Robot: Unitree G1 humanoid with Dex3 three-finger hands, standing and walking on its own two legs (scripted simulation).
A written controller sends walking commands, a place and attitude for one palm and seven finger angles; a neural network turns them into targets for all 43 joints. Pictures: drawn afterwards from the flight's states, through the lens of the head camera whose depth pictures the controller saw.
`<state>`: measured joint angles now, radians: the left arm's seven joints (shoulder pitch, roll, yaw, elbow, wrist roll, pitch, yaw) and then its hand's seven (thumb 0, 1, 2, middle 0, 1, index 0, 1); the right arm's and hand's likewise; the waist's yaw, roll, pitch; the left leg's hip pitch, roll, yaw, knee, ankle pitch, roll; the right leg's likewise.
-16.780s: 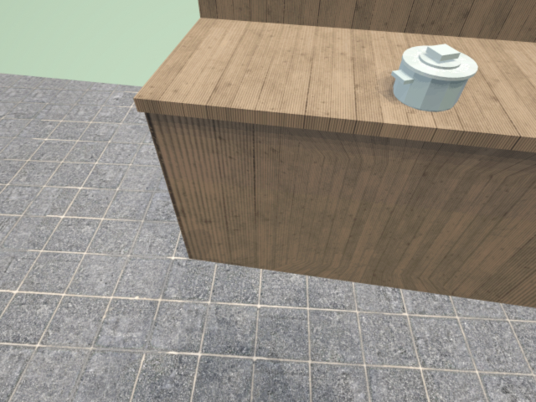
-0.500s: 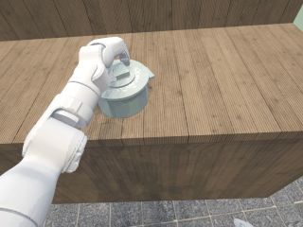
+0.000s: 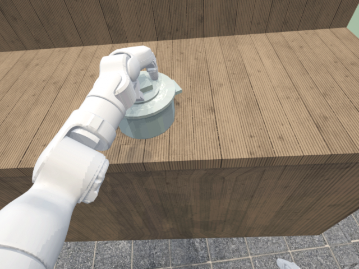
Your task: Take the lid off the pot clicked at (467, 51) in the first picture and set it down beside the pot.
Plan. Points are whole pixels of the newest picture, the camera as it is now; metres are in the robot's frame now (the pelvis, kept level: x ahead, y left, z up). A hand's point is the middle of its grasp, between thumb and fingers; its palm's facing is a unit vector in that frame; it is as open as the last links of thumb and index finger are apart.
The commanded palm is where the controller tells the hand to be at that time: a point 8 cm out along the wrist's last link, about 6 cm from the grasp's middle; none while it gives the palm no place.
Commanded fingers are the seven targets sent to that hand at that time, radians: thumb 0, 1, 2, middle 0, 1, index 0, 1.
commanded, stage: close the fingers and squeeze the knob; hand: left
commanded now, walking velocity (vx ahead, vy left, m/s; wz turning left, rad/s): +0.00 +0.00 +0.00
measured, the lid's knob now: (138, 84) +0.50 +0.08 +0.15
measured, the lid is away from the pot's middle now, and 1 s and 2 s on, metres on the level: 0.00 0.00 0.01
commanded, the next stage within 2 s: lift the lid straight up in 1.06 s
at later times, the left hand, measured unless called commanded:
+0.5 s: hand (138, 83) +0.48 +0.08 +0.18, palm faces -0.34 -0.07 -0.94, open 8.2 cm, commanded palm +0.47 +0.08 +0.23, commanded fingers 0.00 0.23 0.97 -0.63 -0.97 -0.69 -1.00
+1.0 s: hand (137, 83) +0.48 +0.08 +0.18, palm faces -0.34 -0.08 -0.94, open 7.1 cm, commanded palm +0.47 +0.09 +0.23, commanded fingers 0.00 0.46 1.09 -0.70 -0.99 -0.95 -1.11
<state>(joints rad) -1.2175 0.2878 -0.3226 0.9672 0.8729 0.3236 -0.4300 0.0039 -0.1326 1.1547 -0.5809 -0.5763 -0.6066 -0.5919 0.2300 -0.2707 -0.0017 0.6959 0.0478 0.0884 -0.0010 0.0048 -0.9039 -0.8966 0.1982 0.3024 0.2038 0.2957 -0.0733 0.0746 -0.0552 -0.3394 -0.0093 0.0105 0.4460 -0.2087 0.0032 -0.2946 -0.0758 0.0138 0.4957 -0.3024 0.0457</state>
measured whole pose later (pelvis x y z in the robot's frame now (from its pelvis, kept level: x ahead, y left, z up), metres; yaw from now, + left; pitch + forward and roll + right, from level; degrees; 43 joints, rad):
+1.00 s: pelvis +0.00 +0.00 +0.00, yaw -1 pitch +6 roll +1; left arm -1.21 0.30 -0.29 0.98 0.88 0.32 -0.43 -0.02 0.11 0.95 -0.52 -0.91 -0.79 -1.04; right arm 0.25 -0.27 0.00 0.69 0.05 0.09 -0.01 0.00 -0.90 -0.90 0.20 0.30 0.20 0.30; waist -0.09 0.07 -0.06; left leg -0.34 0.00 0.02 0.44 -0.21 0.01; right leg -0.30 -0.07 0.03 0.48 -0.29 0.05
